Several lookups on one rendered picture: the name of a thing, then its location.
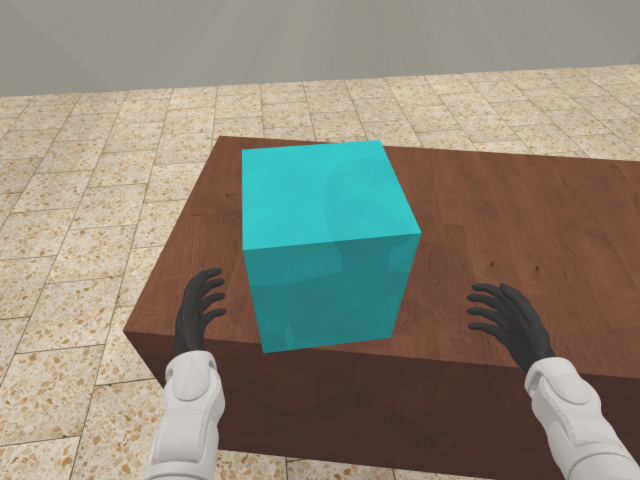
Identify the robot right forearm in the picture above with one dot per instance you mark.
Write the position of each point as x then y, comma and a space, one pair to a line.
582, 442

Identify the pedestal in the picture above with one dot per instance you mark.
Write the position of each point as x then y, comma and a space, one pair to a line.
437, 396

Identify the robot left hand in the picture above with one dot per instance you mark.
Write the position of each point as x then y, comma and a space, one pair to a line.
191, 322

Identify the robot left forearm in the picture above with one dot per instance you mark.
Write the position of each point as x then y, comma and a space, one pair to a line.
185, 443

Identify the carton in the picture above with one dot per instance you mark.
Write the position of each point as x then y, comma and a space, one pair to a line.
329, 240

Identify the robot right hand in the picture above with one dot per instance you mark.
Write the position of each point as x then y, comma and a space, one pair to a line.
520, 331

